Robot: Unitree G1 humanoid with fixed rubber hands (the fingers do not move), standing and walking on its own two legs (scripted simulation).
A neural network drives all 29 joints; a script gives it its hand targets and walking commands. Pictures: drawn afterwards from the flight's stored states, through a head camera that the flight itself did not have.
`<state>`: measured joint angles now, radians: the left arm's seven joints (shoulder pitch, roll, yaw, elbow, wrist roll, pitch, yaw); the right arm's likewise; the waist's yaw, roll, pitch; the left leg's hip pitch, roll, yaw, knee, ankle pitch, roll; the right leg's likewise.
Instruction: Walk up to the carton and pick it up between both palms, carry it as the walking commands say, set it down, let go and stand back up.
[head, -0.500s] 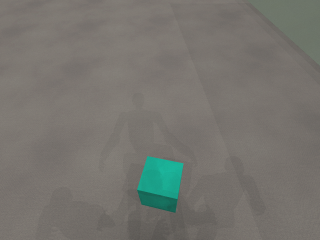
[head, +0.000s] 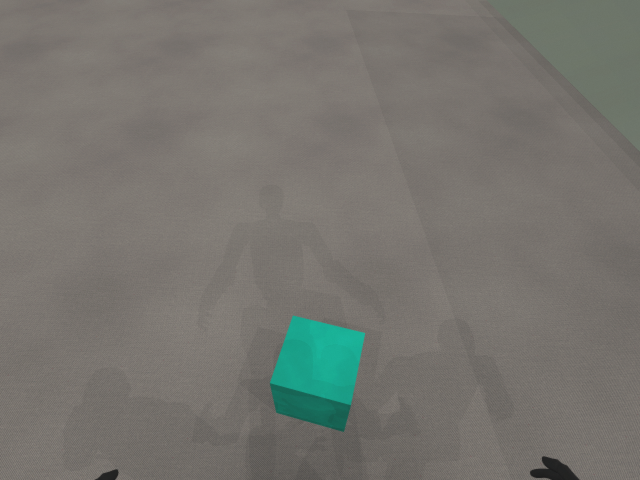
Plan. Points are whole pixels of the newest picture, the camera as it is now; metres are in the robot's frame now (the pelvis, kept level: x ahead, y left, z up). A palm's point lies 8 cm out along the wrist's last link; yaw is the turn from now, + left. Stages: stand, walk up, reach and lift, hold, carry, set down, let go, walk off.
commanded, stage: walk up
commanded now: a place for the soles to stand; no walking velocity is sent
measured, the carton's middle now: (318, 374) +0.50 -0.01 -0.63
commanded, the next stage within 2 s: none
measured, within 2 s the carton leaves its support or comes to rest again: neither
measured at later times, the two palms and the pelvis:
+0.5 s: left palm out of the picture +0.03 +0.47 -0.08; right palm out of the picture +0.12 -0.24 -0.11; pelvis +0.01 +0.10 -0.02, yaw -2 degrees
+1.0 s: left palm out of the picture +0.11 +0.44 -0.11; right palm out of the picture +0.09 -0.20 -0.07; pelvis +0.03 +0.13 +0.01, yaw -4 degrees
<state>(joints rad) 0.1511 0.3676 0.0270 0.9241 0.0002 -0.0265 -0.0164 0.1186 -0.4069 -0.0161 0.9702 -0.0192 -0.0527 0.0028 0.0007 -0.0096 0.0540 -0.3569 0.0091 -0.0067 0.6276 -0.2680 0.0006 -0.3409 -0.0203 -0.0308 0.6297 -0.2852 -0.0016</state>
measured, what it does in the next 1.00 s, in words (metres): steps to the left: left foot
